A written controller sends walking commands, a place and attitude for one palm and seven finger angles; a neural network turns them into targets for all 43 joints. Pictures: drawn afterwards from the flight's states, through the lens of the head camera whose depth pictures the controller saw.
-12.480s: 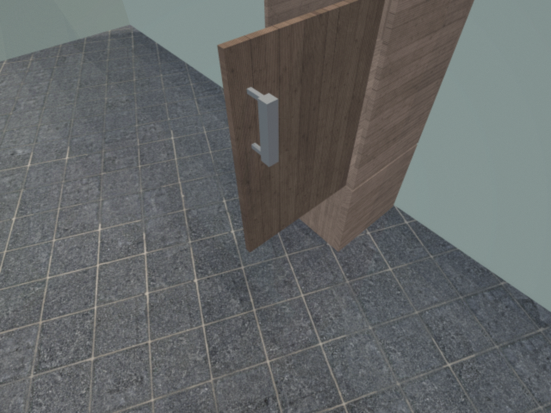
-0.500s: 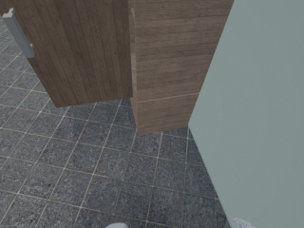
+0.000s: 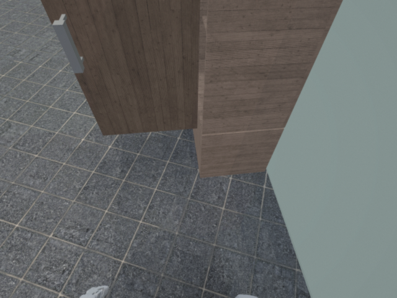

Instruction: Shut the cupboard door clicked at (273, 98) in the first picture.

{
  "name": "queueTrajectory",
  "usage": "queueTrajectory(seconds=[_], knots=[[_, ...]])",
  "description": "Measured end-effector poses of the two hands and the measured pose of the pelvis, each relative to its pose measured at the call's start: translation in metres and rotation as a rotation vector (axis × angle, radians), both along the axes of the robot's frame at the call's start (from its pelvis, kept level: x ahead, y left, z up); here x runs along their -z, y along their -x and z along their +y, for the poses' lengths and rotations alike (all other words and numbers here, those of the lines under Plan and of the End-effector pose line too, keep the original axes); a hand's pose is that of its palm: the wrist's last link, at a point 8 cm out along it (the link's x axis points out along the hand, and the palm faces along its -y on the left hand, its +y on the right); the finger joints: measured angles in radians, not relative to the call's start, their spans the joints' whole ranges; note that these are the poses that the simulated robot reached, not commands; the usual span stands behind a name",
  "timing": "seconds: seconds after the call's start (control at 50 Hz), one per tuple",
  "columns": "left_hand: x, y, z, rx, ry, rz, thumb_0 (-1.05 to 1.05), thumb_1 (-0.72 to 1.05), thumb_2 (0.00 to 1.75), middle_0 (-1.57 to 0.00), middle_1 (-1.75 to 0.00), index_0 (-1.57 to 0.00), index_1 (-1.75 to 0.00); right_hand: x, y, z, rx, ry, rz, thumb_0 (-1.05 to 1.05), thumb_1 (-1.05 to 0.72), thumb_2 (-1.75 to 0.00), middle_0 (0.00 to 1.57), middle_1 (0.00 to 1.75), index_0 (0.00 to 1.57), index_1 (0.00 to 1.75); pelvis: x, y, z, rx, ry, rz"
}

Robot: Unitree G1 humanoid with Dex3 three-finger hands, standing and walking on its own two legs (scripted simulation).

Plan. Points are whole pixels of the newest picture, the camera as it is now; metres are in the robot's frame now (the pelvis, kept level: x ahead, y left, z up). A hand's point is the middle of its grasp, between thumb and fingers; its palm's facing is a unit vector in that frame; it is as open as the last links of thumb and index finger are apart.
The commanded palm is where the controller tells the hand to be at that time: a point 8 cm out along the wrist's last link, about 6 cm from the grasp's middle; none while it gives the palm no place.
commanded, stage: turn to face it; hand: left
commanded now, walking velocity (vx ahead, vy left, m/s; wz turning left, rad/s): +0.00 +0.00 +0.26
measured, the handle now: (71, 44) +0.74 +0.40 +0.09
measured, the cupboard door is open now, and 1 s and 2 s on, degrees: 90 90 90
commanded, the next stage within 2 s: take the last steps up to it in 0.12 s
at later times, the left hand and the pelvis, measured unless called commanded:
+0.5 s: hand out of the picture -0.07 +0.16 -0.16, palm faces +0.29 -0.93 -0.23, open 7.4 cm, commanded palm none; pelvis -0.02 -0.02 +0.01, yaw +12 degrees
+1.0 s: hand out of the picture +0.13 +0.28 -0.17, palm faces +0.20 -0.96 -0.18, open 7.4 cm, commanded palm none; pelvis +0.08 +0.09 +0.00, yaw +10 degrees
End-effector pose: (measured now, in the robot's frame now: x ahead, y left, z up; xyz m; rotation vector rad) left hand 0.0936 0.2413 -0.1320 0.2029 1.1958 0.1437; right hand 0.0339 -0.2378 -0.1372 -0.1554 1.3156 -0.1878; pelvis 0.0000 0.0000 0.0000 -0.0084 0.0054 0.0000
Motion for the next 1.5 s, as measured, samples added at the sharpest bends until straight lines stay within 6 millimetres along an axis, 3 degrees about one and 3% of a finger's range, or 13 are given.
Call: queueTrajectory(seconds=[0.16,0.38,0.5,0.6,0.66,0.76,0.92,1.06,1.16,1.24,1.3,1.4,1.5], knots=[[-0.009,0.023,-0.040,-0.028,-0.028,-0.038,0.00,0.90,0.89,-0.20,-0.30,-0.20,-0.30,0.021,0.025,-0.033,0.001,-0.047,0.071,0.00,-0.91,-0.90,0.20,0.30,0.20,0.30,0.005,0.013,-0.032,-0.064,-0.029,-0.013],[-0.010,0.111,-0.042,-0.219,-0.010,0.032,0.00,0.92,0.89,-0.20,-0.30,-0.20,-0.30,0.007,-0.006,-0.046,-0.144,-0.015,0.075,0.00,-0.91,-0.90,0.19,0.30,0.20,0.30,-0.005,0.020,-0.038,-0.172,-0.037,-0.020],[-0.004,0.184,-0.035,-0.338,0.032,0.173,0.00,0.91,0.89,-0.20,-0.30,-0.20,-0.30,-0.005,-0.059,-0.014,-0.262,-0.003,0.004,0.00,-0.91,-0.90,0.19,0.30,0.19,0.30,-0.007,0.016,-0.016,-0.211,-0.038,-0.007],[0.006,0.240,-0.022,-0.413,0.089,0.329,0.00,0.90,0.89,-0.20,-0.30,-0.20,-0.30,-0.014,-0.112,0.039,-0.351,-0.001,-0.115,0.00,-0.91,-0.90,0.19,0.30,0.19,0.30,-0.002,0.008,0.018,-0.224,-0.029,-0.002],[0.018,0.254,-0.006,-0.422,0.119,0.410,0.01,0.90,0.89,-0.20,-0.30,-0.20,-0.30,-0.011,-0.130,0.070,-0.361,0.005,-0.194,0.00,-0.91,-0.90,0.19,0.30,0.19,0.30,0.009,0.001,0.041,-0.221,-0.016,-0.009],[0.016,0.207,0.030,-0.368,0.113,0.365,0.01,0.91,0.89,-0.20,-0.30,-0.20,-0.30,-0.012,-0.111,0.099,-0.304,-0.013,-0.166,-0.01,-0.92,-0.90,0.20,0.30,0.20,0.30,0.001,-0.017,0.065,-0.200,-0.017,-0.022],[0.011,0.059,0.079,-0.265,0.064,0.104,0.01,0.91,0.90,-0.19,-0.30,-0.20,-0.30,-0.004,-0.053,0.093,-0.183,0.012,0.047,-0.02,-0.94,-0.90,0.20,0.30,0.20,0.30,-0.003,-0.057,0.086,-0.181,-0.036,-0.023],[0.005,-0.071,0.084,-0.146,0.046,-0.026,0.00,0.91,0.90,-0.19,-0.30,-0.20,-0.30,0.004,-0.010,0.103,-0.081,-0.035,0.270,0.00,-0.92,-0.90,0.20,0.30,0.20,0.30,0.005,-0.108,0.087,-0.166,-0.043,-0.012],[0.010,-0.156,0.070,-0.075,0.033,-0.089,0.00,0.91,0.90,-0.19,-0.30,-0.20,-0.30,0.012,-0.012,0.106,-0.020,-0.080,0.400,0.00,-0.91,-0.90,0.20,0.30,0.20,0.30,0.018,-0.158,0.075,-0.153,-0.037,0.000],[0.012,-0.178,0.056,-0.103,0.035,-0.100,0.00,0.91,0.89,-0.20,-0.30,-0.20,-0.30,0.015,-0.057,0.097,-0.012,-0.092,0.404,0.00,-0.91,-0.90,0.20,0.30,0.20,0.30,0.017,-0.187,0.065,-0.158,-0.027,-0.015],[0.009,-0.169,0.049,-0.157,0.042,-0.038,0.00,0.91,0.89,-0.20,-0.30,-0.20,-0.30,0.014,-0.119,0.090,-0.046,-0.077,0.310,0.00,-0.91,-0.90,0.20,0.30,0.20,0.30,0.007,-0.206,0.063,-0.160,-0.021,-0.011],[0.000,-0.155,0.064,-0.208,-0.003,0.049,-0.03,0.96,0.89,-0.20,-0.30,-0.20,-0.30,0.010,-0.232,0.090,-0.119,-0.060,0.108,0.00,-0.91,-0.90,0.19,0.30,0.20,0.30,-0.003,-0.237,0.064,-0.166,-0.016,0.006],[0.006,-0.139,0.063,-0.246,0.039,0.158,-0.02,0.94,0.89,-0.20,-0.30,-0.20,-0.30,0.003,-0.320,0.093,-0.183,-0.013,-0.023,0.01,-0.95,-0.90,0.19,0.30,0.19,0.30,-0.004,-0.267,0.077,-0.164,-0.009,-0.001]])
